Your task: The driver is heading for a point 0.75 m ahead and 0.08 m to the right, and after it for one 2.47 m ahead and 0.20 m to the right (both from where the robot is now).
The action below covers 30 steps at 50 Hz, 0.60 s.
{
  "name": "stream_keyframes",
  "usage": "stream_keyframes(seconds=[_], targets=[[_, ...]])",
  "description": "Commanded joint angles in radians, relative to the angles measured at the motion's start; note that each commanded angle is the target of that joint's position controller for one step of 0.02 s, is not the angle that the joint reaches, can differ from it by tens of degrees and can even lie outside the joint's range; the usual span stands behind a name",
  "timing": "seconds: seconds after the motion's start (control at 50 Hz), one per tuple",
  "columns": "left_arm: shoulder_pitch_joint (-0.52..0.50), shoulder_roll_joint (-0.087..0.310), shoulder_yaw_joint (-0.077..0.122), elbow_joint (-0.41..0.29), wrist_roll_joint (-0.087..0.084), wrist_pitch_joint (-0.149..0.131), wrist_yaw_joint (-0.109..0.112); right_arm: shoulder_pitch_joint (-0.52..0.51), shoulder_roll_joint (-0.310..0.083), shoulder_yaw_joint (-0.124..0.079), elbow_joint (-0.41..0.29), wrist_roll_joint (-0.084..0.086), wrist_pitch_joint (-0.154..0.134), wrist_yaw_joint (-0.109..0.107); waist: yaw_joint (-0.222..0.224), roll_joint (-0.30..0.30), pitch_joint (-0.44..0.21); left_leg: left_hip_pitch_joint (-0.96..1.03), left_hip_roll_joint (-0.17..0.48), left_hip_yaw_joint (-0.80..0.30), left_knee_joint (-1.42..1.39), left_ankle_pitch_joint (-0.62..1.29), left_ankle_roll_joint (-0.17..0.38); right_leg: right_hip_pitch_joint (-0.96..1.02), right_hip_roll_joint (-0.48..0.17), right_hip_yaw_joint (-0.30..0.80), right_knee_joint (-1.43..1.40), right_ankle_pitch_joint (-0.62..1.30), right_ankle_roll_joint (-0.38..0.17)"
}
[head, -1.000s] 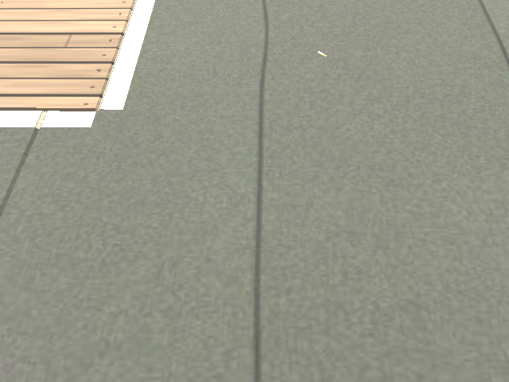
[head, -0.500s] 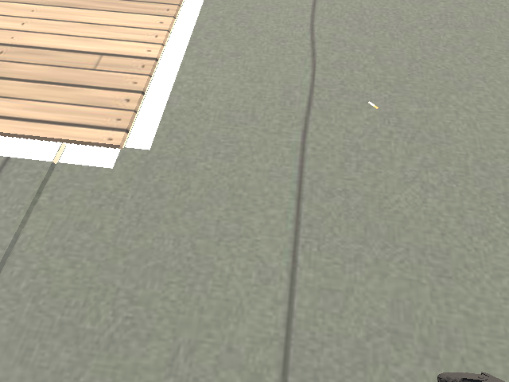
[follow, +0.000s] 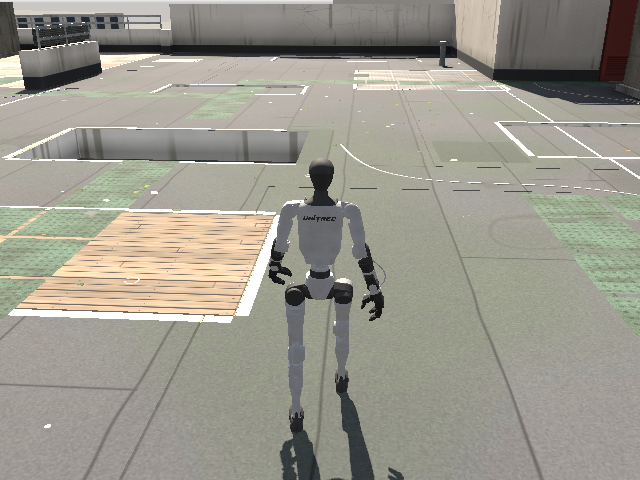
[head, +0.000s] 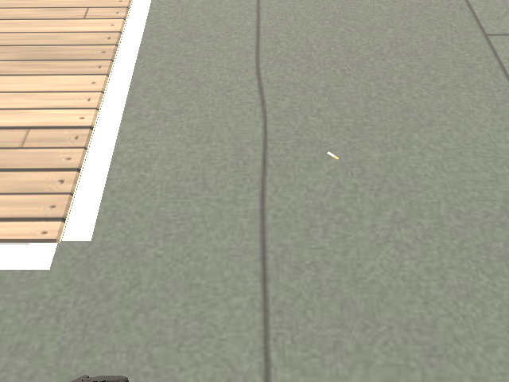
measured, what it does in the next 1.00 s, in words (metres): walks ahead: right foot, then left foot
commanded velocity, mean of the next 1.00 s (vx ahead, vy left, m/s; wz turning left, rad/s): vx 0.50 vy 0.00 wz -0.10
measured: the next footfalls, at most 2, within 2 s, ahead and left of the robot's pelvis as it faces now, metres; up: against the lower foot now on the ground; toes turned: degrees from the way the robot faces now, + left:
right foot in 0.02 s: +0.19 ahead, -0.12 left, +0.00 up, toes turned -2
left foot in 0.56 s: +0.49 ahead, +0.13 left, +0.00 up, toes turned +3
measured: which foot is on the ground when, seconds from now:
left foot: down 0.00-0.04, up 0.06-0.54, down 0.56-1.00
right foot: up 0.00-0.00, down 0.02-0.58, up 0.60-1.00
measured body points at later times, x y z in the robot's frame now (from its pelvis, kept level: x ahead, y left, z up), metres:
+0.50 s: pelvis +0.28 +0.00 +0.01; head +0.31 +0.00 +0.46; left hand +0.24 +0.27 -0.13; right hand +0.49 -0.24 -0.09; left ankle +0.45 +0.13 -0.70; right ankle +0.15 -0.12 -0.73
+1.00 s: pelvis +0.56 +0.03 +0.01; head +0.58 +0.02 +0.46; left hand +0.75 +0.25 -0.11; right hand +0.54 -0.24 -0.13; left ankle +0.45 +0.13 -0.73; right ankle +0.73 -0.14 -0.68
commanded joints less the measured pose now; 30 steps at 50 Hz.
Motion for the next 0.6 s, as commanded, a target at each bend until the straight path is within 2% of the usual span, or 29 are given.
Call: stream_keyframes(seconds=[0.02,0.04,0.06,0.08,0.1,0.12,0.14,0.16,0.18,0.22,0.28,0.34,0.4,0.44,0.5,0.52,0.54,0.56,0.58,0.6], targets=[[0.306,0.217,0.079,0.040,0.008,-0.013,0.010,-0.037,-0.136,-0.019,-0.057,-0.007,0.005,-0.008,0.204,0.074,-0.194,-0.166,0.195,-0.036,0.426,0.770,0.098,0.478,-0.024,0.034,0.021,-0.017,-0.086],[0.442,0.316,0.104,0.067,0.021,-0.006,0.017,0.076,-0.031,0.014,-0.073,-0.017,-0.012,0.003,0.181,-0.144,-0.352,-0.582,0.041,0.010,0.829,0.367,0.019,0.894,-0.283,0.465,-0.005,-0.151,-0.245],[0.451,0.253,0.083,0.072,0.007,-0.002,0.015,0.056,-0.035,0.018,-0.062,-0.009,-0.038,0.008,0.190,-0.213,-0.405,-0.752,-0.033,-0.124,1.006,-0.195,0.015,0.951,-0.353,0.746,-0.167,-0.258,-0.287],[0.373,0.200,0.063,0.062,0.001,-0.005,0.016,-0.035,-0.127,-0.007,-0.088,0.022,-0.057,0.014,0.186,-0.156,-0.263,-0.851,0.033,-0.168,1.084,-0.165,0.038,0.840,-0.317,0.626,-0.189,-0.317,-0.233],[0.287,0.167,0.053,0.039,0.005,-0.006,0.019,-0.104,-0.138,-0.009,-0.107,0.032,-0.066,0.013,0.161,-0.098,-0.160,-0.858,0.090,-0.136,1.054,-0.071,0.051,0.692,-0.281,0.492,-0.211,-0.276,-0.198],[0.221,0.135,0.043,0.030,0.014,-0.009,0.016,-0.138,-0.132,-0.014,-0.111,0.021,-0.064,0.006,0.131,-0.043,-0.082,-0.821,0.131,-0.115,0.986,0.009,0.049,0.543,-0.243,0.393,-0.250,-0.204,-0.180],[0.186,0.107,0.034,0.026,0.024,-0.014,0.014,-0.128,-0.123,-0.021,-0.106,0.010,-0.053,0.001,0.094,-0.058,-0.051,-0.754,0.163,-0.121,0.926,0.061,0.047,0.442,-0.210,0.325,-0.282,-0.146,-0.163],[0.174,0.097,0.031,0.029,0.028,-0.016,0.011,-0.104,-0.098,-0.019,-0.099,0.006,-0.039,0.000,0.071,-0.071,-0.042,-0.699,0.174,-0.122,0.898,0.088,0.041,0.381,-0.191,0.286,-0.312,-0.122,-0.160],[0.180,0.104,0.033,0.036,0.025,-0.018,0.011,-0.091,-0.075,-0.017,-0.094,0.004,-0.028,-0.001,0.060,-0.068,-0.036,-0.677,0.179,-0.116,0.869,0.100,0.035,0.347,-0.185,0.256,-0.335,-0.094,-0.167],[0.207,0.137,0.040,0.052,0.022,-0.023,0.019,-0.127,-0.066,-0.017,-0.110,-0.003,-0.015,-0.004,0.055,-0.050,-0.008,-0.713,0.187,-0.107,0.794,0.164,0.014,0.324,-0.182,0.208,-0.370,-0.035,-0.183],[0.255,0.156,0.044,0.072,0.019,-0.019,0.037,-0.228,-0.065,-0.018,-0.143,-0.012,-0.017,-0.002,0.077,-0.030,0.017,-0.778,0.185,-0.100,0.615,0.331,-0.009,0.359,-0.166,0.147,-0.386,0.028,-0.170],[0.298,0.162,0.043,0.088,0.010,-0.014,0.045,-0.333,-0.043,-0.007,-0.168,-0.007,-0.025,0.009,0.110,-0.033,0.036,-0.734,0.150,-0.064,0.430,0.470,-0.011,0.367,-0.133,0.080,-0.392,0.033,-0.142],[0.361,0.169,0.045,0.119,0.002,-0.005,0.047,-0.424,-0.039,0.001,-0.194,0.001,-0.028,0.023,0.142,-0.029,0.060,-0.730,0.127,-0.050,0.332,0.491,-0.006,0.438,-0.156,0.072,-0.377,0.015,-0.139],[0.389,0.173,0.049,0.137,-0.001,0.007,0.049,-0.463,-0.047,0.003,-0.215,0.004,-0.033,0.035,0.147,-0.029,0.073,-0.755,0.121,-0.059,0.290,0.449,0.011,0.519,-0.191,0.079,-0.342,0.038,-0.134],[0.378,0.192,0.059,0.142,-0.003,0.023,0.055,-0.436,-0.082,-0.006,-0.221,0.006,-0.041,0.048,0.106,-0.049,0.048,-0.690,0.098,-0.050,0.254,0.338,0.049,0.600,-0.229,0.089,-0.258,0.183,-0.108],[0.355,0.199,0.061,0.137,-0.004,0.028,0.056,-0.371,-0.105,-0.017,-0.206,0.004,-0.043,0.048,0.064,-0.062,0.008,-0.586,0.068,-0.023,0.243,0.311,0.066,0.602,-0.218,0.074,-0.182,0.339,-0.095],[0.339,0.185,0.056,0.132,-0.003,0.034,0.056,-0.229,-0.141,-0.039,-0.160,0.001,-0.042,0.044,-0.006,-0.051,-0.076,-0.393,0.036,0.005,0.227,0.321,0.092,0.569,-0.171,0.036,-0.019,0.461,-0.071],[0.346,0.150,0.040,0.113,0.010,0.036,0.057,-0.045,-0.204,-0.062,-0.113,-0.009,-0.041,0.035,-0.068,0.014,-0.216,-0.094,0.136,-0.105,0.265,0.338,0.142,0.404,-0.114,-0.005,0.246,0.321,-0.039],[0.458,0.034,0.005,0.100,0.017,0.017,0.047,0.055,-0.297,-0.084,-0.088,-0.019,-0.033,0.032,-0.028,0.257,-0.343,0.268,0.376,-0.570,0.182,0.156,0.302,-0.010,0.069,-0.036,0.637,-0.147,0.038],[0.430,0.073,0.011,0.113,0.006,-0.010,0.040,0.053,-0.218,-0.057,-0.090,-0.008,-0.033,0.035,-0.044,0.265,-0.388,0.299,0.415,-0.781,0.052,0.056,0.319,-0.143,0.089,0.112,0.784,-0.555,0.030]])
Velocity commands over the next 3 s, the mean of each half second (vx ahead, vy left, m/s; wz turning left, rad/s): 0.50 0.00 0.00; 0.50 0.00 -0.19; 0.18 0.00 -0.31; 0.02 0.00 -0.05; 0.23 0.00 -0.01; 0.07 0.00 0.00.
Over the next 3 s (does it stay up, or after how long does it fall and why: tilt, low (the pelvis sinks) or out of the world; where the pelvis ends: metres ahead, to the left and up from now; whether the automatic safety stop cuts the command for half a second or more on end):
stays up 0.98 -0.04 0.01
